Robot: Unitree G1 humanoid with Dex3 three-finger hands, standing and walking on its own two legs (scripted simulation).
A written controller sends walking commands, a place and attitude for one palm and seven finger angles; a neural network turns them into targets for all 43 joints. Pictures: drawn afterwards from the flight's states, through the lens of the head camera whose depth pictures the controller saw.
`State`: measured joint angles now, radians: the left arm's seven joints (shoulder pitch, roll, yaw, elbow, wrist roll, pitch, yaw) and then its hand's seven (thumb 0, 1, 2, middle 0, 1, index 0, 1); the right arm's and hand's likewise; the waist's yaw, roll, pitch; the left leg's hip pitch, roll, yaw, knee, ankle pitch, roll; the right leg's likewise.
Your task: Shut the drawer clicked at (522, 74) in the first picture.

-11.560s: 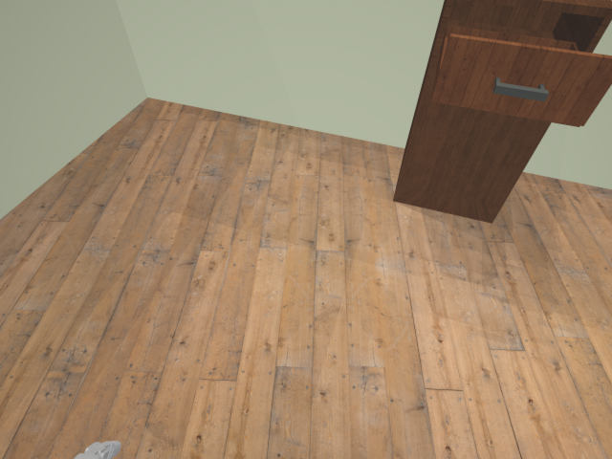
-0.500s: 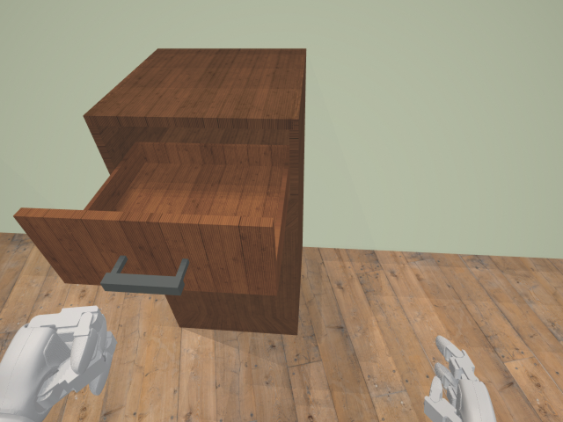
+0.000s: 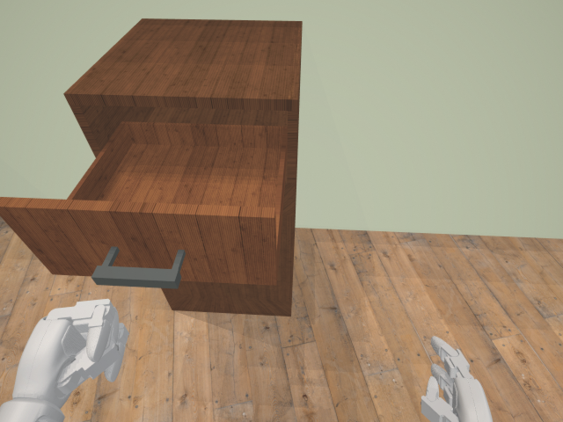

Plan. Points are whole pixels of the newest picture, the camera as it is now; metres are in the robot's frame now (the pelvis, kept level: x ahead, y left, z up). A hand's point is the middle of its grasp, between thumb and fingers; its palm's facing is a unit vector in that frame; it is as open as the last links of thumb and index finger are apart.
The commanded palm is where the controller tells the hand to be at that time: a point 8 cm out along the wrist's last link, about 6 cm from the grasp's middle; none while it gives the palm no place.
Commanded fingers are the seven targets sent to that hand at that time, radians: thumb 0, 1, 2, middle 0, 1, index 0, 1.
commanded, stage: bring the fist close to the handle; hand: left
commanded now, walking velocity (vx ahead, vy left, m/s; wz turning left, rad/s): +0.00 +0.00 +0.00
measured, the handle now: (142, 265) +0.33 +0.25 +0.04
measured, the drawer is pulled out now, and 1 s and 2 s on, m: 0.28 0.28 0.21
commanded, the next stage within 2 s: push the drawer shut in 0.98 s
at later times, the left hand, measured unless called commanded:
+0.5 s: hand (145, 330) +0.23 +0.21 +0.04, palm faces +0.03 -1.00 -0.04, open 3.3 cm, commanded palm +0.21 +0.26 +0.04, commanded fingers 0.00 0.90 0.90 -1.40 -1.60 -1.40 -1.60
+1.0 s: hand (159, 325) +0.24 +0.19 +0.03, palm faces +0.04 -1.00 -0.06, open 3.3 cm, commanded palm +0.21 +0.25 +0.04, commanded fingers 0.00 0.90 0.90 -1.40 -1.60 -1.40 -1.60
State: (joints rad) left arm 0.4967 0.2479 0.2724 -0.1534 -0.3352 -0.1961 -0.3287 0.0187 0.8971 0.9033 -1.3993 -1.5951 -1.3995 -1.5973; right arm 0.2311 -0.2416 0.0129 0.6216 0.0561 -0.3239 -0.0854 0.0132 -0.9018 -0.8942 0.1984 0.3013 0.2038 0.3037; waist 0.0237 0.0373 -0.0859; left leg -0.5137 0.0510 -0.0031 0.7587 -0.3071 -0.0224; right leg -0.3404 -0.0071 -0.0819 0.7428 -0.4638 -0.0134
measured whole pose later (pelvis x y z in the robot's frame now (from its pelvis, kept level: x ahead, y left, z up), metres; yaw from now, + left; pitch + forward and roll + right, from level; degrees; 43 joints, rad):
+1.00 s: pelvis -0.01 +0.00 -0.03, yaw -1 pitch +11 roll -1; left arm 0.31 0.24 0.20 0.03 -0.28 -0.32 -0.21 0.02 0.90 0.90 -1.40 -1.60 -1.40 -1.60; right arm 0.24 -0.25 0.01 0.56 0.03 -0.16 -0.06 0.01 -0.90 -0.89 0.20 0.30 0.20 0.30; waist -0.02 0.04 -0.11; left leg -0.77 0.06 0.00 0.96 -0.38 -0.02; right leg -0.61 -0.01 -0.07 0.96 -0.55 -0.01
